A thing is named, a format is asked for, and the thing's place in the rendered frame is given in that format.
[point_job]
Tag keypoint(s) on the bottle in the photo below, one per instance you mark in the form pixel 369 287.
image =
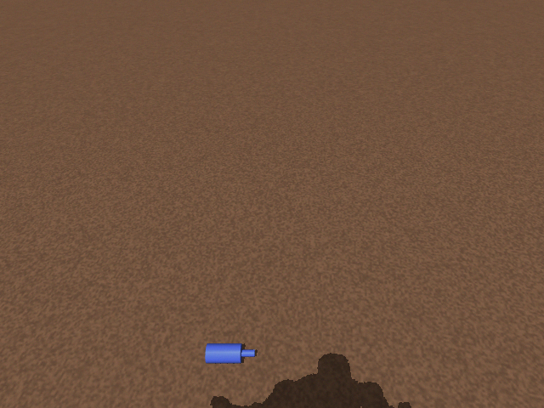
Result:
pixel 226 353

